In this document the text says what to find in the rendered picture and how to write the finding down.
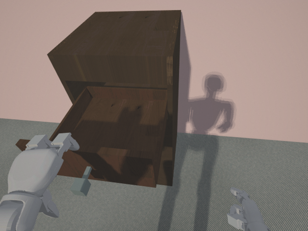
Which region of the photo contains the left robot hand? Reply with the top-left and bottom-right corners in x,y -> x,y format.
8,133 -> 79,218

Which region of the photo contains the cabinet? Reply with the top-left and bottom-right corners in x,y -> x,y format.
47,10 -> 181,186

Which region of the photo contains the handle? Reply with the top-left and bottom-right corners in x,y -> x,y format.
70,166 -> 92,196

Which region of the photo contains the drawer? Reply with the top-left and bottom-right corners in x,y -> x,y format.
16,86 -> 167,188

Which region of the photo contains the left robot forearm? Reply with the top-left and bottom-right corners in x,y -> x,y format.
0,192 -> 42,231

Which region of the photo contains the right robot hand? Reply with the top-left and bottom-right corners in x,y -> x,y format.
227,187 -> 264,231

